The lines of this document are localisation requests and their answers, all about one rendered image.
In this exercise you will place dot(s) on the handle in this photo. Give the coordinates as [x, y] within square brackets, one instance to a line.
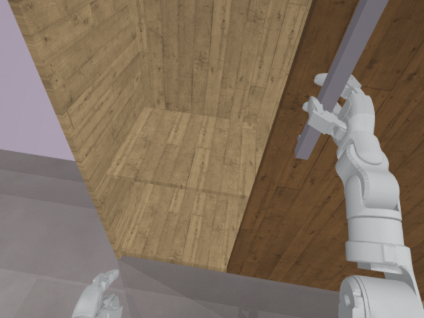
[362, 24]

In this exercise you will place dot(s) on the right robot upper arm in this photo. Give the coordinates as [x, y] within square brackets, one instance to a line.
[369, 297]

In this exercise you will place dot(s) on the robot right forearm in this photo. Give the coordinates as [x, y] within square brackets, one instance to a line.
[375, 234]

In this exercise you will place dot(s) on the right robot hand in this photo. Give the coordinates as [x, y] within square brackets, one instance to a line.
[356, 115]

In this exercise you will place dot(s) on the left robot hand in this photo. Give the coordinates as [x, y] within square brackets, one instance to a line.
[93, 304]

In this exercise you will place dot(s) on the wardrobe door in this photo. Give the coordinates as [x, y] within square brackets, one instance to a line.
[294, 227]

